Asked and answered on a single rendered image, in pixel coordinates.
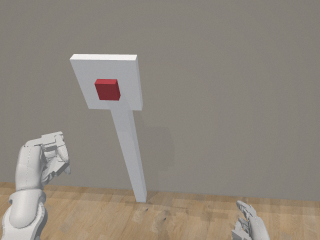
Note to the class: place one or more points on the button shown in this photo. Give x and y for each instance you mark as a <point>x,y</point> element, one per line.
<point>107,89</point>

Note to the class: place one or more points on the left robot hand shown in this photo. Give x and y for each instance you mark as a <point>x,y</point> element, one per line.
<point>32,160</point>

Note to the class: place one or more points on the robot left forearm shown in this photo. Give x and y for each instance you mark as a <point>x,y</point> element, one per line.
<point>26,217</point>

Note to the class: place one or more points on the panel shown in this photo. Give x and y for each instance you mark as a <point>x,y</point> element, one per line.
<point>125,69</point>

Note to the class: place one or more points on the right robot hand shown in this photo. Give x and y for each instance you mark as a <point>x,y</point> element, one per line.
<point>254,228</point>

